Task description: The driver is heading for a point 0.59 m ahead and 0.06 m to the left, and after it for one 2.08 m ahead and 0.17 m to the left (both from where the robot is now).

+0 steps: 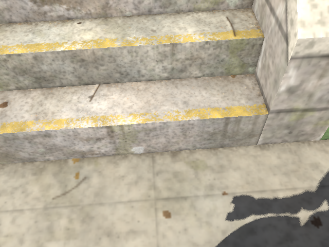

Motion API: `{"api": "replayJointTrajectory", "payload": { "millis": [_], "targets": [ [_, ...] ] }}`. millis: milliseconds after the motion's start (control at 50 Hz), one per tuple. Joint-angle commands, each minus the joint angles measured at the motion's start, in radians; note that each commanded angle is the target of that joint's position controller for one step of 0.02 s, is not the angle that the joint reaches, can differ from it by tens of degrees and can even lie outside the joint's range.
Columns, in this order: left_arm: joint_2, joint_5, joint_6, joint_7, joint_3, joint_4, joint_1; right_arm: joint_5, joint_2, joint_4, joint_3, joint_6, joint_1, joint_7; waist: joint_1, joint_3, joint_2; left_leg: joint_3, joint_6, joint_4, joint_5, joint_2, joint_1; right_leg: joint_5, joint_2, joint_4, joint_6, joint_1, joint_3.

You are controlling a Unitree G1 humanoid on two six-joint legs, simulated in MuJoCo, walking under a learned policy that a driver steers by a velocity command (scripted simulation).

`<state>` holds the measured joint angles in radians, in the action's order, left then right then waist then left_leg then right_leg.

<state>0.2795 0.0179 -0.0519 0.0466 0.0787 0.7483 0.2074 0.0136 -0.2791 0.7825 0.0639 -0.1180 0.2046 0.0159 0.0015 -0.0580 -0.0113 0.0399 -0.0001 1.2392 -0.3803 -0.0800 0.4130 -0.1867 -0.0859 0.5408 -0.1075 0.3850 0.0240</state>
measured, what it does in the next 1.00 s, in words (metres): walks ahead: left foot, then right foot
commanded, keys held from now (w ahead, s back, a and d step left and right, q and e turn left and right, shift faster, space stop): w+e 0.16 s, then w+q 0.46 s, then q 0.38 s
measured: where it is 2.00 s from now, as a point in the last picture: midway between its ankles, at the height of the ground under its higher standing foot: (170, 233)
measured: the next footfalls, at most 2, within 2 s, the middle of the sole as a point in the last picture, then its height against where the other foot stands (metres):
left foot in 0.38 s outside the picture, level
right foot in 0.88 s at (185, 199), level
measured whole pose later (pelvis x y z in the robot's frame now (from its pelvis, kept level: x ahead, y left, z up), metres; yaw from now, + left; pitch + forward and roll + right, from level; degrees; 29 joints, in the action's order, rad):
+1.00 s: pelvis +0.48 +0.02 +0.00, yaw +14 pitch +0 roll +0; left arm 0.26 -0.02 -0.03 -0.04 0.00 0.74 0.09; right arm -0.02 -0.31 0.84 0.07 0.01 0.26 0.01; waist 0.06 -0.09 -0.03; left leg 0.07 -0.01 1.09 -0.53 0.11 0.37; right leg -0.10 -0.01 0.47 -0.05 0.38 0.05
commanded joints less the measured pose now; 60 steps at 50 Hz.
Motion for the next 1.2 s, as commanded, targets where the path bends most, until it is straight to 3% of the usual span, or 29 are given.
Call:
{"api": "replayJointTrajectory", "payload": {
  "millis": [20,100,160,180,220,280,340,380,400,420,440,480,560,620,660,700,760,800,840,860,880,900,920,940,960,980,1040,1180,1200],
  "targets": [
    [0.102,-0.008,-0.025,-0.014,0.025,-0.087,0.000,-0.021,-0.121,-0.079,0.035,-0.006,0.023,0.004,0.024,0.137,0.039,0.050,-0.005,-0.073,0.095,-0.056,0.216,0.237,0.253,-0.297,-0.189,-0.264,-0.387],
    [0.144,-0.002,-0.028,-0.042,0.035,-0.073,0.067,-0.033,-0.080,-0.116,0.023,0.018,-0.067,0.005,0.004,0.092,0.045,0.018,-0.056,-0.267,0.229,-0.027,0.249,0.342,0.217,-0.316,-0.177,-0.191,-0.302],
    [0.142,0.003,-0.019,-0.054,0.032,-0.067,0.104,-0.026,-0.059,-0.144,0.013,0.013,-0.178,-0.002,-0.038,0.074,0.084,0.020,-0.062,-0.501,0.394,0.015,0.226,0.250,0.177,-0.304,-0.131,-0.184,-0.278],
    [0.162,-0.031,-0.013,-0.033,0.035,-0.022,0.173,-0.087,-0.021,-0.121,-0.014,0.057,-0.125,-0.034,-0.036,0.075,0.132,-0.062,-0.058,-0.504,0.415,0.020,0.186,0.270,0.142,-0.307,-0.091,-0.198,-0.232],
    [0.112,-0.033,-0.016,-0.023,0.021,-0.015,0.205,-0.073,-0.027,-0.126,-0.017,0.075,-0.164,-0.049,-0.068,0.055,0.123,-0.074,-0.044,-0.567,0.457,0.013,0.158,0.295,0.157,-0.306,-0.071,-0.216,-0.224],
    [0.138,-0.045,-0.023,-0.029,0.025,-0.015,0.208,-0.051,-0.064,-0.151,-0.014,0.068,-0.230,-0.057,-0.081,0.025,0.112,-0.065,-0.006,-0.638,0.401,0.006,0.163,0.283,0.235,-0.311,-0.075,-0.314,-0.265],
    [0.167,-0.054,-0.027,-0.048,0.032,-0.001,0.178,-0.047,-0.096,-0.135,-0.003,0.056,-0.157,-0.057,-0.032,0.017,0.109,-0.063,0.060,-0.709,0.247,0.040,0.075,0.450,0.288,-0.254,-0.049,-0.408,-0.249],
    [0.152,-0.060,-0.026,-0.048,0.023,0.012,0.166,-0.051,-0.118,-0.059,0.012,0.045,0.071,-0.037,0.065,0.134,0.050,-0.085,0.108,-0.791,0.205,0.102,-0.171,0.695,0.219,0.055,-0.019,-0.424,-0.155],
    [0.109,-0.059,-0.027,-0.050,0.005,-0.009,0.173,-0.065,-0.171,-0.034,0.023,0.039,0.239,-0.028,0.123,0.262,-0.040,0.122,0.160,-0.801,0.146,-0.064,-0.395,0.499,0.171,0.331,-0.001,-0.292,-0.100],
    [0.059,-0.023,-0.030,-0.041,-0.005,-0.035,0.283,-0.070,-0.296,-0.019,0.059,0.040,0.255,-0.031,0.042,0.283,-0.325,0.644,0.304,-0.931,0.065,-0.265,-0.624,-0.111,-0.025,0.624,0.054,0.106,-0.009],
    [0.113,-0.058,-0.031,-0.046,-0.007,-0.016,0.223,-0.034,-0.201,-0.022,0.042,0.049,0.182,-0.050,0.026,0.207,-0.175,0.754,0.287,-1.018,-0.034,-0.252,-0.584,-0.256,0.017,0.663,0.042,0.231,-0.106],
    [0.125,-0.056,-0.035,-0.034,-0.011,-0.029,0.087,-0.029,-0.129,-0.032,0.027,0.050,0.102,-0.058,0.024,0.084,-0.016,0.484,0.262,-1.008,0.115,-0.178,-0.412,-0.117,0.100,0.630,0.052,0.221,-0.099],
    [0.088,-0.074,-0.005,-0.033,-0.029,-0.026,0.082,-0.015,-0.125,0.022,0.021,0.028,0.138,-0.044,-0.012,0.080,-0.045,0.290,0.228,-1.011,0.553,-0.082,-0.321,-0.079,0.131,0.508,0.105,0.131,-0.068],
    [0.071,-0.074,0.000,-0.029,-0.039,-0.046,0.002,-0.006,-0.141,0.049,0.028,0.034,0.179,-0.038,0.006,0.062,-0.059,0.253,0.220,-1.031,0.550,-0.047,-0.319,-0.030,0.132,0.414,0.139,0.194,-0.037],
    [0.070,-0.068,0.002,-0.031,-0.041,-0.067,-0.082,-0.010,-0.144,0.065,0.030,0.039,0.205,-0.032,0.027,0.029,-0.059,0.231,0.195,-1.008,0.718,-0.029,-0.320,0.023,0.119,0.316,0.156,0.220,-0.018],
    [0.054,-0.064,-0.001,-0.042,-0.051,-0.081,-0.130,-0.014,-0.150,0.077,0.033,0.046,0.224,-0.024,0.039,0.053,-0.059,0.180,0.144,-0.919,0.982,0.011,-0.329,0.064,0.085,0.227,0.160,0.176,0.002],
    [0.060,-0.048,0.001,-0.057,-0.059,-0.082,-0.178,-0.024,-0.157,0.080,0.039,0.054,0.233,-0.012,0.063,0.096,-0.094,0.199,0.098,-0.839,1.028,0.025,-0.338,0.109,0.040,0.109,0.142,0.105,0.004],
    [0.078,-0.040,-0.006,-0.068,-0.060,-0.076,-0.170,-0.027,-0.156,0.075,0.041,0.064,0.210,-0.006,0.057,0.094,-0.106,0.238,0.085,-0.792,0.999,0.027,-0.333,0.121,0.027,0.022,0.120,0.049,-0.015],
    [0.113,-0.041,-0.019,-0.081,-0.051,-0.041,-0.067,-0.025,-0.154,0.057,0.040,0.064,0.156,-0.002,0.008,0.118,-0.116,0.296,0.065,-0.701,0.985,0.029,-0.331,0.148,0.034,-0.086,0.082,-0.073,-0.050],
    [0.126,-0.051,-0.034,-0.091,-0.048,-0.017,0.017,-0.005,-0.147,0.042,0.034,0.057,0.116,-0.005,-0.041,0.137,-0.091,0.297,0.048,-0.610,0.935,0.055,-0.280,0.285,0.078,-0.170,0.061,-0.207,-0.076],
    [0.187,-0.071,-0.043,-0.103,-0.034,-0.009,0.100,0.018,-0.103,0.005,0.018,0.050,0.108,-0.006,-0.068,0.231,0.017,0.262,0.024,-0.419,0.630,0.095,-0.166,0.598,0.277,-0.137,0.013,-0.411,-0.226],
    [0.225,-0.073,-0.021,-0.099,-0.028,-0.025,0.083,0.030,-0.036,0.005,0.007,0.059,0.256,0.009,0.007,0.327,0.227,0.125,0.008,-0.176,-0.265,0.248,-0.011,1.167,0.546,-0.050,-0.127,-0.556,-0.431],
    [0.182,-0.040,0.004,-0.090,-0.021,-0.016,0.093,-0.007,-0.115,0.038,0.018,0.088,0.307,0.022,0.014,0.386,0.185,0.049,0.011,-0.061,-0.325,0.206,0.030,1.077,0.602,-0.071,-0.204,-0.511,-0.493],
    [0.118,-0.029,0.013,-0.087,-0.034,-0.037,0.041,-0.035,-0.149,0.056,0.026,0.111,0.257,0.019,0.014,0.307,0.093,0.053,0.001,-0.020,-0.242,0.166,0.040,0.806,0.521,-0.123,-0.183,-0.423,-0.414],
    [0.068,-0.028,0.019,-0.090,-0.051,-0.052,-0.031,-0.050,-0.150,0.047,0.030,0.129,0.186,0.006,0.022,0.221,0.065,0.050,-0.017,-0.039,-0.175,0.142,0.034,0.603,0.429,-0.179,-0.135,-0.312,-0.307],
    [0.071,-0.034,0.026,-0.096,-0.054,-0.056,-0.065,-0.053,-0.135,0.035,0.029,0.143,0.150,-0.007,0.029,0.164,0.099,0.039,-0.036,-0.050,-0.138,0.128,0.030,0.495,0.376,-0.216,-0.108,-0.243,-0.236],
    [0.111,-0.043,0.032,-0.100,-0.039,-0.031,-0.064,-0.040,-0.093,0.020,0.013,0.165,0.131,-0.031,0.036,0.131,0.143,-0.012,-0.057,-0.121,-0.088,0.129,-0.029,0.443,0.317,-0.243,-0.100,-0.149,-0.102],
    [0.106,-0.053,0.042,-0.069,-0.032,0.021,-0.033,-0.036,-0.062,0.009,-0.023,0.179,0.054,-0.030,0.001,0.140,0.194,-0.048,0.008,-0.546,-0.068,0.125,-0.197,0.052,0.319,-0.284,-0.088,-0.107,-0.133],
    [0.140,-0.018,0.029,-0.082,-0.024,-0.014,-0.137,-0.011,-0.059,-0.002,-0.018,0.175,0.034,-0.003,0.040,0.126,0.134,-0.013,0.023,-0.704,0.080,0.071,-0.261,-0.117,0.328,-0.313,-0.088,-0.052,-0.173]
  ]
}}
Velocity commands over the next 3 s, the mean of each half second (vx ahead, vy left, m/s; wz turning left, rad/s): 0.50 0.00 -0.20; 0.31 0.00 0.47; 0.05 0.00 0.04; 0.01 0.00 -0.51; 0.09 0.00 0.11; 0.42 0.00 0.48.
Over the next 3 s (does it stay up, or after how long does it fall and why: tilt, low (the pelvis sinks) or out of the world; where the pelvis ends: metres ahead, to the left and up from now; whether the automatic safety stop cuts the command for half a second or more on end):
stays up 0.62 0.06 0.01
